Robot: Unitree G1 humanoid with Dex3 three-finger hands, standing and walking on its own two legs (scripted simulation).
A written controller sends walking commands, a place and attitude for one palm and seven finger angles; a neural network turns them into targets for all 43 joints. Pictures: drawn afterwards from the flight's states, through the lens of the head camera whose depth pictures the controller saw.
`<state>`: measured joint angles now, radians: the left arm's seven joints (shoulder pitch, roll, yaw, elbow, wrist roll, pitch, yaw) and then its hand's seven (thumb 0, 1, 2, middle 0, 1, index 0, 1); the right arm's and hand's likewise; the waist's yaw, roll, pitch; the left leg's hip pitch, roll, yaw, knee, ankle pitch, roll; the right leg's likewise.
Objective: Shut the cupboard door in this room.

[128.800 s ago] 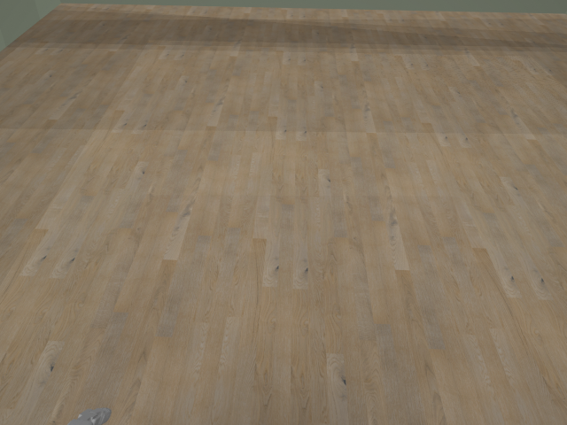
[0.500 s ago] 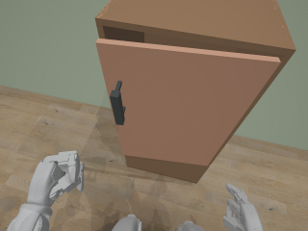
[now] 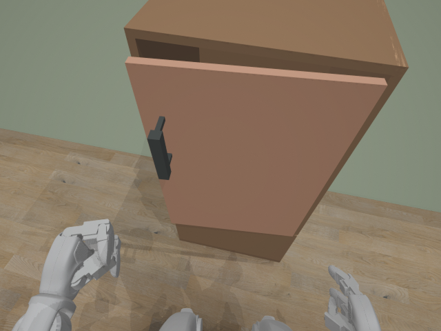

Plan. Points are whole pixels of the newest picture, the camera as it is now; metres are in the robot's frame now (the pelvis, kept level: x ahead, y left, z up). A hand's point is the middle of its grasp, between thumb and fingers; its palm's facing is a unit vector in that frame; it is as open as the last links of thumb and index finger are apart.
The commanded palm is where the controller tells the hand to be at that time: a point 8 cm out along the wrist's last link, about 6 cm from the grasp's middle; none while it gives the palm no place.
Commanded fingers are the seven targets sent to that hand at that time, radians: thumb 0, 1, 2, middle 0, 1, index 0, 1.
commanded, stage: bring the fist close to the handle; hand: left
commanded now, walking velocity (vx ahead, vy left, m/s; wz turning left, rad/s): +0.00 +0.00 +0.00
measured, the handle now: (162, 149) +0.44 +0.15 +0.06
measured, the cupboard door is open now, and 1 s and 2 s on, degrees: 6 6 0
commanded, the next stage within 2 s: push the door shut along its arc in 1.36 s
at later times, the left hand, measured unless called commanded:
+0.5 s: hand (146, 221) +0.29 +0.15 +0.06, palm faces -0.07 -1.00 -0.04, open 3.1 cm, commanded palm +0.27 +0.20 +0.06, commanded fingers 0.00 0.90 0.90 -1.30 -1.50 -1.30 -1.50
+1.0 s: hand (175, 190) +0.35 +0.11 +0.06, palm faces -0.08 -1.00 -0.03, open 3.1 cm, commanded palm +0.32 +0.17 +0.06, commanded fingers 0.00 0.90 0.90 -1.30 -1.50 -1.30 -1.50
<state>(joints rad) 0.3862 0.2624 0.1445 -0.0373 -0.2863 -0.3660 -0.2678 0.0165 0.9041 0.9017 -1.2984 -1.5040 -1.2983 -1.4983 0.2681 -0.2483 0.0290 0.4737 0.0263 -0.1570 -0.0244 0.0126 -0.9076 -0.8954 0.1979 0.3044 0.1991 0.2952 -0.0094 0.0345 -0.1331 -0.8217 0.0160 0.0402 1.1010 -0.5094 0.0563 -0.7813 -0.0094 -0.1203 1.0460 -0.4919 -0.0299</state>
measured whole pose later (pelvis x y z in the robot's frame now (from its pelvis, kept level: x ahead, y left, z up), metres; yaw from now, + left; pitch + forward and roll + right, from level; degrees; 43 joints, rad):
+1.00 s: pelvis +0.00 -0.02 +0.01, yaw -1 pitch +14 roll +0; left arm -0.18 0.18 0.05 0.42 -0.17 -0.36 -0.11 0.02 0.90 0.90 -1.30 -1.50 -1.30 -1.50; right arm 0.26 -0.25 0.02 0.56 0.02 -0.07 0.00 0.01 -0.91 -0.90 0.20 0.30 0.20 0.29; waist -0.03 0.02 -0.12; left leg -0.81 0.01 0.06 1.04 -0.48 0.04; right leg -0.80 -0.01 -0.09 1.03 -0.48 -0.05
